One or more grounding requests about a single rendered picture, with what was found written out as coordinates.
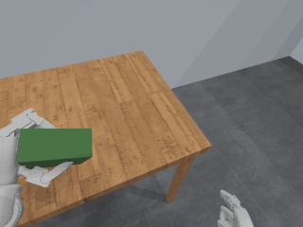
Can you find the robot left hand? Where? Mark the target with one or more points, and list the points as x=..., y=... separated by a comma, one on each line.
x=10, y=170

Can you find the robot right hand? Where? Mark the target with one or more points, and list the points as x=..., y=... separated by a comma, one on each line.
x=238, y=218

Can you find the sponge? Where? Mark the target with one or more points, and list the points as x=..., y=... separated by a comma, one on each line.
x=52, y=147

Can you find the left robot forearm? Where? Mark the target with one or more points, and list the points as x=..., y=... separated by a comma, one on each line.
x=11, y=205

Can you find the table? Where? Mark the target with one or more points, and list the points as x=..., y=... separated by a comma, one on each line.
x=139, y=127

